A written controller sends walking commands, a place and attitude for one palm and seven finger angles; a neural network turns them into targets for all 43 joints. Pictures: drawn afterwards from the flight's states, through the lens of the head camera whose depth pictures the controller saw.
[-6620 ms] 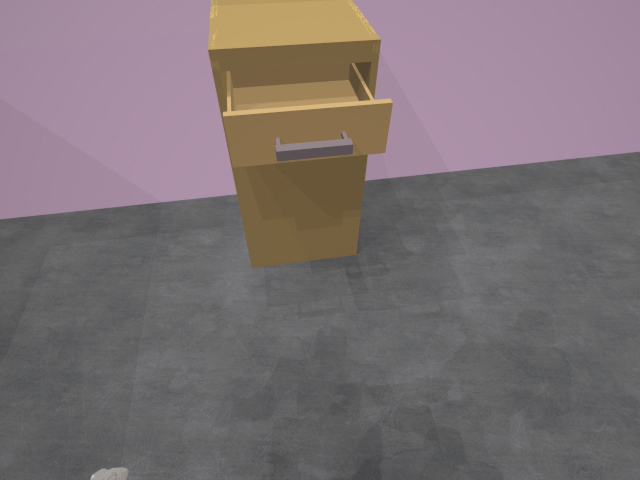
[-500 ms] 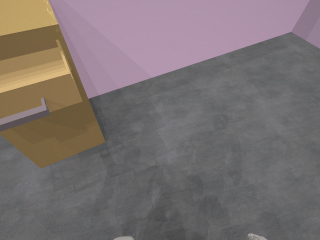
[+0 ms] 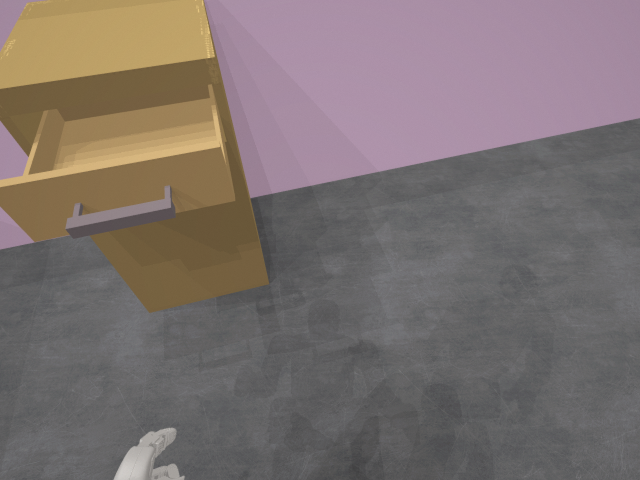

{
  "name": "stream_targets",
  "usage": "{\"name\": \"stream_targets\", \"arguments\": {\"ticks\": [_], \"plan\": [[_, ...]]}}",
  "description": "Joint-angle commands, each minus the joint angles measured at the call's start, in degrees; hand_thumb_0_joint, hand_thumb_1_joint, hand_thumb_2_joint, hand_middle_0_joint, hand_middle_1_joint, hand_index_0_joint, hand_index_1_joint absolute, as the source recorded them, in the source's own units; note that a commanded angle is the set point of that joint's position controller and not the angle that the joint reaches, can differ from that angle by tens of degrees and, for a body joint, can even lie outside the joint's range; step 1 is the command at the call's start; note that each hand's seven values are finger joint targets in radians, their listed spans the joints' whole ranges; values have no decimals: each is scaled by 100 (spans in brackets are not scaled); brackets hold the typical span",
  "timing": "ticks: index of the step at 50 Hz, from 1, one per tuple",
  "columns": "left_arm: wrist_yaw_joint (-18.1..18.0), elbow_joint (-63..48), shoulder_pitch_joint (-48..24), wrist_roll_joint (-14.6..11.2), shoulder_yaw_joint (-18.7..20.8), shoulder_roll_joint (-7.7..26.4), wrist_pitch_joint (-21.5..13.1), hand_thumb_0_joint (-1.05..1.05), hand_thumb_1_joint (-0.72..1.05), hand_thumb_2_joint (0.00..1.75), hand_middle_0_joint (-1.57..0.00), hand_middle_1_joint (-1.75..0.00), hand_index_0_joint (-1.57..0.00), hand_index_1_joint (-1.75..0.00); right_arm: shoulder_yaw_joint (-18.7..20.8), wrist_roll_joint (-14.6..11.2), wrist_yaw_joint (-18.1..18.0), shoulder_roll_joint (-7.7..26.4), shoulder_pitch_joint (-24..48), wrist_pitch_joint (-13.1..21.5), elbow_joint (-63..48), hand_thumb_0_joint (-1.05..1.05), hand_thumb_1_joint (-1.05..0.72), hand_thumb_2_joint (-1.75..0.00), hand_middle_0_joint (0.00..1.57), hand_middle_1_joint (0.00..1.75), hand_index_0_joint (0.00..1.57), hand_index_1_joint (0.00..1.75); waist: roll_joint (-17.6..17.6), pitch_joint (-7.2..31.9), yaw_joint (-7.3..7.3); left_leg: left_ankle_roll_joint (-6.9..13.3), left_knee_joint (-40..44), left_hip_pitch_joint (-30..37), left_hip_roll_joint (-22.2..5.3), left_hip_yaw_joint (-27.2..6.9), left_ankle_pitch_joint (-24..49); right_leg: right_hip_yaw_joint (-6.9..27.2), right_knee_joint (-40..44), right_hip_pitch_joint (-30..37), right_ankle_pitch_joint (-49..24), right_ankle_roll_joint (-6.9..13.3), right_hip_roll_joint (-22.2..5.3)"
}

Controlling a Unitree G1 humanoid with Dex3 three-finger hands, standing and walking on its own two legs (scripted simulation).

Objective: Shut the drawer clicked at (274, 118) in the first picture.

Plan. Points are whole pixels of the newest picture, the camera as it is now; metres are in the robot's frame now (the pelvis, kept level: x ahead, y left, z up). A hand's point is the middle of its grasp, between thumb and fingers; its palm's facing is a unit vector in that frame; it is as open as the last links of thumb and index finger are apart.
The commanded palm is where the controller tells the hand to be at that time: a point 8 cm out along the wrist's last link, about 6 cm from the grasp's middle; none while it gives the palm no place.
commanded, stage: turn to face it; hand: left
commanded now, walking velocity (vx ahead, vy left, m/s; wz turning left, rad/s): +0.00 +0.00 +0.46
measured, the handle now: (123, 208) +0.56 +0.37 -0.03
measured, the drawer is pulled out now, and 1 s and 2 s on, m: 0.22 0.22 0.22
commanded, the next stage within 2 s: take the last steps up to it in 0.32 s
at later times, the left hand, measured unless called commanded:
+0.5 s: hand out of the picture -0.09 +0.20 -0.17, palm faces +0.32 -0.91 -0.25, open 7.4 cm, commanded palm none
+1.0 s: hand out of the picture +0.09 +0.20 -0.16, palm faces +0.25 -0.94 -0.22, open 7.3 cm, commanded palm none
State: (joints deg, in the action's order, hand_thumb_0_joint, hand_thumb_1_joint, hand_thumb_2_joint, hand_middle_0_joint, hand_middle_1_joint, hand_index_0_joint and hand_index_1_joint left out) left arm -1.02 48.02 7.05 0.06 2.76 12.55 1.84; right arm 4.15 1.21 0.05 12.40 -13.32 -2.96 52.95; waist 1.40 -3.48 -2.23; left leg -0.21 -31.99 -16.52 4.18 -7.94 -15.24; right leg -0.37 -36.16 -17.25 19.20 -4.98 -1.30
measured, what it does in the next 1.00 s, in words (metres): steps on the spot, turning left: right foot, then left foot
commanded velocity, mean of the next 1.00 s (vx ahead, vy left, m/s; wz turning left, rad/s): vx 0.18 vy -0.01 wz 0.14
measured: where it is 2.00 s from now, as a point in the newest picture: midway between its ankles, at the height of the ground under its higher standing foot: (320, 467)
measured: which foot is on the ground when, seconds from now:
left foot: down 0.00-0.02, up 0.04-0.46, down 0.48-1.00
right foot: up 0.00-0.00, down 0.02-0.48, up 0.50-0.98, down 1.00-1.00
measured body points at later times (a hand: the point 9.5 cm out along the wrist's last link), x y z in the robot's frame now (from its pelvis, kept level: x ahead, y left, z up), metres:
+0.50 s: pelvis -0.02 +0.01 +0.00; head -0.01 +0.02 +0.45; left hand -0.10 +0.25 -0.15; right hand +0.15 -0.21 -0.13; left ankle -0.06 +0.11 -0.73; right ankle +0.01 -0.11 -0.73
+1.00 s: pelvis +0.07 +0.00 +0.00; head +0.08 -0.01 +0.45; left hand +0.08 +0.25 -0.14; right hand +0.03 -0.23 -0.16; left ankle -0.06 +0.11 -0.73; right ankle +0.16 -0.07 -0.73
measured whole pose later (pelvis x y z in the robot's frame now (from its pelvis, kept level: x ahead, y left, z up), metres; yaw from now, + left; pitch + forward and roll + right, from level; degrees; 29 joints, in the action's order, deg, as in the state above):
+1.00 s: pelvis +0.07 +0.00 +0.00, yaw +15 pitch -2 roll +2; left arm 1.4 58.2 11.4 1.2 2.9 10.0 -0.6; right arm 2.2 1.6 -1.6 9.0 -26.5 1.5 65.3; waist 0.7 -2.1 -2.5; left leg -0.7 -24.9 -0.3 -0.3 2.4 -22.6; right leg -5.7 -33.5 -19.9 13.5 -0.3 -3.5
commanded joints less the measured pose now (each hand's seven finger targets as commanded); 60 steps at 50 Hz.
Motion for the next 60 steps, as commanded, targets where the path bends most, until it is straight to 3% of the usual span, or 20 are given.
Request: {"name": "stream_targets", "arguments": {"ticks": [1, 3, 6, 17, 20, 22, 23, 24, 25, 27, 31, 44, 48, 49, 50, 51, 52, 54, 56, 60], "plan": [[-116, -266, 922, 124, 354, 1577, -214, 0, 90, 90, -20, -30, -20, -30, 224, -68, -7, 556, 99, 163, -718, 0, -90, -90, 20, 30, 20, 30, -1790, 850, 462, -188, -2261, -1758, 117, 347, -1949, 2224, 1981, 1756, -1820, 1155, -2735], [-124, -370, 414, 79, 300, 1207, -184, 0, 90, 90, -20, -30, -20, -30, 302, 1, 30, 759, 209, 9, -519, 0, -90, -90, 20, 30, 20, 30, -1363, 241, 286, -133, -3698, -1555, -286, 120, -1457, 1776, 2242, 427, -646, 1309, -2273], [-113, -393, 28, 90, 182, 763, -244, 0, 90, 90, -20, -30, -20, -30, 223, 26, 129, 607, -46, -32, -252, 0, -90, -90, 20, 30, 20, 30, -992, -45, 44, -270, -4045, -1526, -504, 438, -532, 491, 2029, 283, -1174, 1095, -1650], [-100, 335, 1252, 177, 264, 1057, -223, 0, 90, 90, -20, -30, -20, -30, -11, -74, 61, 348, 742, 32, -239, 0, -90, -90, 20, 30, 20, 30, -1275, 462, 555, -300, -1620, -735, -458, 1064, -1192, -9, 1462, 1376, -3530, 1355, -1813], [-104, 465, 1176, 184, 285, 1100, -189, 0, 90, 90, -20, -30, -20, -30, -56, -100, 26, 333, 575, 94, -191, 0, -90, -90, 20, 30, 20, 30, -1380, 560, 457, -203, -634, -149, -384, 1201, -1007, -45, 1219, 1270, -3550, 1277, -1824], [-92, 589, 1073, 108, 255, 997, -163, 0, 90, 90, -20, -30, -20, -30, -81, -71, 4, 361, 190, 174, -14, 0, -90, -90, 20, 30, 20, 30, -1219, 679, 218, -109, 721, 866, -416, 1266, 106, -301, 889, 800, -2607, 877, -1611], [-67, 577, 1084, 55, 213, 789, -141, 0, 90, 90, -20, -30, -20, -30, -40, -38, -7, 661, -23, 244, 56, 0, -90, -90, 20, 30, 20, 30, -451, 748, 100, 32, 1198, 1567, -895, 813, 442, -559, 335, 165, -1392, 592, -1312], [-7, 451, 1175, 57, 138, 433, -104, 0, 90, 90, -20, -30, -20, -30, 82, 23, -4, 1228, -234, 253, 59, 0, -90, -90, 20, 30, 20, 30, 1270, 733, 26, 558, 1514, 2076, -2192, -844, 555, -939, -708, -1122, 928, 277, -576], [8, 280, 878, 124, 81, 384, -94, 0, 90, 90, -20, -30, -20, -30, 107, 49, -17, 1476, -418, 192, 77, 0, -90, -90, 20, 30, 20, 30, 1384, 402, -139, 1140, 1861, 1553, -2744, -1453, -127, -724, -1612, -1548, 1740, 294, -373], [48, 393, 487, 172, 108, 464, -66, 0, 90, 90, -20, -30, -20, -30, 3, 40, -136, 1066, -299, 270, 153, 0, -90, -90, 20, 30, 20, 30, 1279, -309, -101, 1103, 2244, 957, -2298, -1295, -1164, -114, -2496, -1958, 1018, 356, -429], [176, 879, 1106, 163, 45, 370, -169, 0, 90, 90, -20, -30, -20, -30, -134, -43, -159, 604, -204, 481, 188, 0, -90, -90, 20, 30, 20, 30, 672, -230, 203, 945, 2226, 1030, -1668, -194, 76, -188, -2650, -1676, -135, 302, -454], [239, 577, -19, 109, 49, 84, -257, 0, 90, 90, -20, -30, -20, -30, -48, 34, -198, 562, -1180, 616, 781, 0, -90, -90, 20, 30, 20, 30, 475, -591, -35, 1206, 2196, 1092, -1964, -257, 548, -386, -584, -1251, -160, 340, -439], [244, 860, 814, 118, 144, 128, -365, 0, 90, 90, -20, -30, -20, -30, -63, 39, -201, 532, -1048, 588, 901, 0, -90, -90, 20, 30, 20, 30, 273, -183, 409, 831, 1055, 488, -1612, 244, 723, -664, 631, 651, -604, 481, -92], [209, 1085, 1533, 139, 206, 412, -432, 0, 90, 90, -20, -30, -20, -30, -83, -8, -168, 417, -1069, 614, 917, 0, -90, -90, 20, 30, 20, 30, -341, 210, 732, 609, -67, -31, -1242, 589, 719, -267, 1037, 1808, -577, 610, -326], [135, 1334, 2328, 174, 325, 930, -512, 0, 90, 90, -20, -30, -20, -30, -134, -68, -112, 49, -1177, 667, 794, 0, -90, -90, 20, 30, 20, 30, -1749, 696, 956, 291, -1806, -1259, -550, 1274, -572, 1651, 1617, 2956, -238, 1129, -1796], [96, 1369, 2666, 54, 336, 1207, -517, 0, 90, 90, -20, -30, -20, -30, -139, -65, -103, 242, -1066, 627, 638, 0, -90, -90, 20, 30, 20, 30, -1817, 948, 982, 295, -3051, -1617, -440, 993, -1908, 2916, 2394, 2693, 166, 1552, -2489], [75, 1290, 2207, 40, 317, 1071, -500, 0, 90, 90, -20, -30, -20, -30, -66, -54, -75, 260, -687, 583, 634, 0, -90, -90, 20, 30, 20, 30, -1314, 497, 914, 329, -3742, -1827, -680, 635, -1557, 2974, 2692, 1911, 1098, 1650, -2468], [7, 1063, 1318, 54, 197, 552, -491, 0, 90, 90, -20, -30, -20, -30, -29, -1, -33, 82, -584, 508, 661, 0, -90, -90, 20, 30, 20, 30, -318, -190, 499, 271, -3899, -1862, -1013, 574, -572, 2067, 2815, 836, 1229, 1558, -2151], [-6, 1028, 1043, 77, 65, 173, -573, 0, 90, 90, -20, -30, -20, -30, -68, 40, 0, -149, -937, 421, 826, 0, -90, -90, 20, 30, 20, 30, -564, -273, 184, 112, -3538, -1490, -1096, 697, 21, 826, 2830, 379, -189, 1256, -1623], [-13, 1147, 1284, 88, 25, 79, -651, 0, 90, 90, -20, -30, -20, -30, -52, 47, 27, -196, -935, 325, 797, 0, -90, -90, 20, 30, 20, 30, -680, -229, 87, -80, -2957, -1470, -1097, 913, 386, 196, 2821, 397, -1398, 1283, -1382]]}}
